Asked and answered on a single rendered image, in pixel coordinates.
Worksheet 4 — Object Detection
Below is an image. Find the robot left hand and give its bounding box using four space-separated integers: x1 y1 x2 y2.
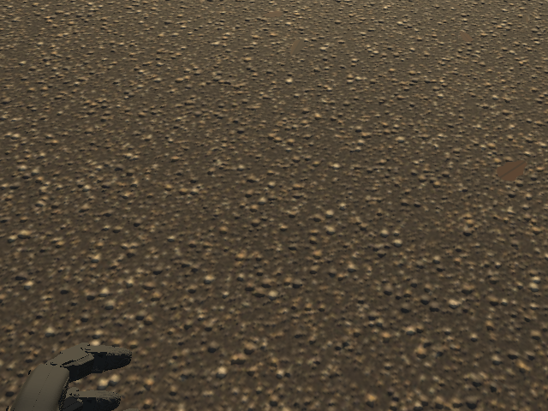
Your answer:
6 342 140 411

